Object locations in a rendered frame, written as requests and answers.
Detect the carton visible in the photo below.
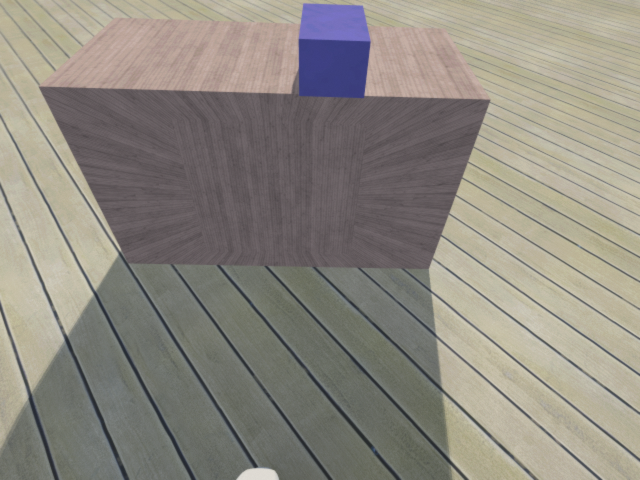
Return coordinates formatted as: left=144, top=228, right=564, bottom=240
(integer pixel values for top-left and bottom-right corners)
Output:
left=299, top=3, right=371, bottom=98

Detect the pedestal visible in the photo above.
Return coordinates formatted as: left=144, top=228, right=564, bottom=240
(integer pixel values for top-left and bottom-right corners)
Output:
left=38, top=18, right=491, bottom=269

